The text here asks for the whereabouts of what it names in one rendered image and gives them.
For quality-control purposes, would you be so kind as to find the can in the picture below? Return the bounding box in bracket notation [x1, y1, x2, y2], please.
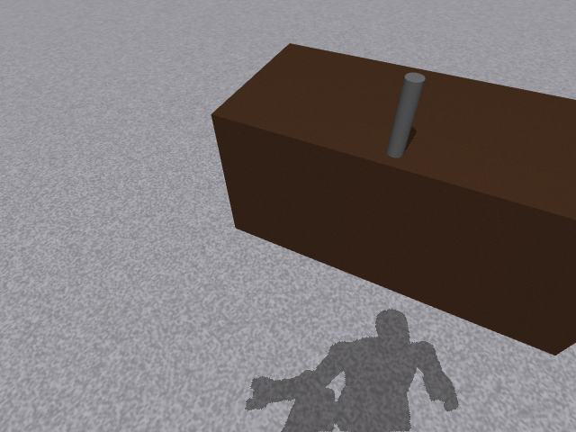
[386, 73, 425, 158]

